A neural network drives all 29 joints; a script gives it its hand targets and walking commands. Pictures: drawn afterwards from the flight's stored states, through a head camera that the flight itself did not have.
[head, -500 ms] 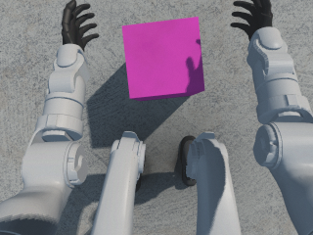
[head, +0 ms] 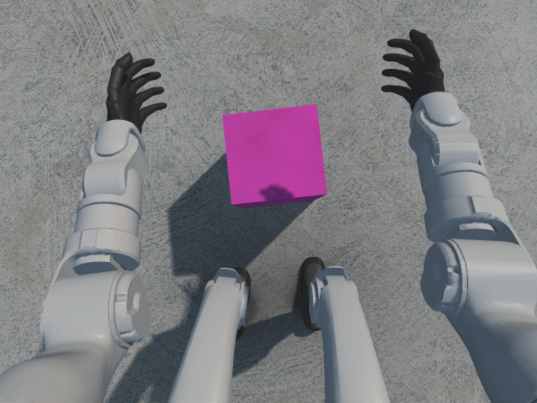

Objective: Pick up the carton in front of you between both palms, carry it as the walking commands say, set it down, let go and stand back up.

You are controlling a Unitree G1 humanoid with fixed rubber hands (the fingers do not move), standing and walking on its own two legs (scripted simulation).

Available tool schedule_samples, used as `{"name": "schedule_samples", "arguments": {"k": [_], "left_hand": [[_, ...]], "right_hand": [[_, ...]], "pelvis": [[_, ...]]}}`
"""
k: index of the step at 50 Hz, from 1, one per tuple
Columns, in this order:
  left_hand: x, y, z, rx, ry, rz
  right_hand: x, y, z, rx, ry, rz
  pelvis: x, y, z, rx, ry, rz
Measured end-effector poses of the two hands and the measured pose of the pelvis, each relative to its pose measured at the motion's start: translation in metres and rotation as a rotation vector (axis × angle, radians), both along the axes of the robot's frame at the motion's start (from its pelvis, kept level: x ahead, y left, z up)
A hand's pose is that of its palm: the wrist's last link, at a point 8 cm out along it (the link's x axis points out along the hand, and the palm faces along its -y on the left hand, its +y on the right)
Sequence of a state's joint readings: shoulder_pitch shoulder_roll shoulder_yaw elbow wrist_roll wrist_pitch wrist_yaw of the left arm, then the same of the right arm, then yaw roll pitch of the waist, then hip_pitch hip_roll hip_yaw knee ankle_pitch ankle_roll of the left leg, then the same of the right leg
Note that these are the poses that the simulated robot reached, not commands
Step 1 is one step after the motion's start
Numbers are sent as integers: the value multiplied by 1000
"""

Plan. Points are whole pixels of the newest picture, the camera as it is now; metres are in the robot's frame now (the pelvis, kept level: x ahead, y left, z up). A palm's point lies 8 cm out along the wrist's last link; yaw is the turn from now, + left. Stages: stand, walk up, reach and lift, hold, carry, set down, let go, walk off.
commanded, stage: let go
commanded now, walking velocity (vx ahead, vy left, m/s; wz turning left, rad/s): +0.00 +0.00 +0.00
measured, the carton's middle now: (274, 163) +0.48 +0.01 -0.49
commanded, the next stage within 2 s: stand in 1.30 s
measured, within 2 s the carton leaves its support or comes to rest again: neither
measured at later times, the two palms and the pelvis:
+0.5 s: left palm (39, 199) +0.36 +0.24 +0.03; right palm (500, 193) +0.37 -0.21 +0.01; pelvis +0.07 +0.01 +0.12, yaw -2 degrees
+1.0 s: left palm out of the picture +0.26 +0.24 +0.09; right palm out of the picture +0.24 -0.23 +0.09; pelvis +0.09 +0.01 +0.16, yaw -2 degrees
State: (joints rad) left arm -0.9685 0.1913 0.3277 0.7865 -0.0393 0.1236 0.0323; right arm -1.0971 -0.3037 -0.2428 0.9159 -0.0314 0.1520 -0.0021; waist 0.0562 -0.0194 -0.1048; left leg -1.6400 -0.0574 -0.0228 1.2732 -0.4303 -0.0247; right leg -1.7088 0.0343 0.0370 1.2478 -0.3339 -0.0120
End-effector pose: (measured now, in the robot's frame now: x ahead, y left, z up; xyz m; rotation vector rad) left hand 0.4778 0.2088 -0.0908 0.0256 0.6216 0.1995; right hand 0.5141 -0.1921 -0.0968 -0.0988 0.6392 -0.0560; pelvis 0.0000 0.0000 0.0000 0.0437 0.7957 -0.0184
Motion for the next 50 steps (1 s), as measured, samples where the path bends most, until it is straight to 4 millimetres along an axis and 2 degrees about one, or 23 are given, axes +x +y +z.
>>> {"name": "schedule_samples", "arguments": {"k": [3, 6, 10, 15, 24, 32, 40, 44, 50], "left_hand": [[-3, 0, 12, 11, 11, -18], [-12, 0, 21, 30, 36, -55], [-34, 1, 35, 69, 86, -124], [-66, 10, 64, 98, 134, -172], [-111, 26, 112, 91, 159, -172], [-162, 29, 146, 79, 164, -160], [-208, 31, 177, 81, 167, -158], [-219, 31, 182, 80, 173, -173], [-218, 26, 185, 83, 171, -199]], "right_hand": [[-4, -1, 12, -14, 9, -2], [-17, -4, 22, -43, 27, -12], [-49, -11, 36, -81, 62, -29], [-93, -16, 59, -83, 102, -43], [-137, -21, 106, -77, 109, -28], [-183, -23, 139, -72, 125, -23], [-236, -31, 172, -74, 130, -25], [-258, -36, 182, -76, 144, -31], [-275, -39, 189, -69, 159, -29]], "pelvis": [[4, 0, 14, -2, -8, -1], [9, 0, 29, -6, -24, -3], [21, 2, 50, -14, -68, -8], [37, 5, 78, -25, -154, -10], [67, 9, 112, -40, -304, -7], [87, 12, 136, -49, -446, -2], [97, 12, 156, -58, -637, -2], [96, 11, 159, -60, -723, -2], [89, 9, 159, -65, -822, -6]]}}
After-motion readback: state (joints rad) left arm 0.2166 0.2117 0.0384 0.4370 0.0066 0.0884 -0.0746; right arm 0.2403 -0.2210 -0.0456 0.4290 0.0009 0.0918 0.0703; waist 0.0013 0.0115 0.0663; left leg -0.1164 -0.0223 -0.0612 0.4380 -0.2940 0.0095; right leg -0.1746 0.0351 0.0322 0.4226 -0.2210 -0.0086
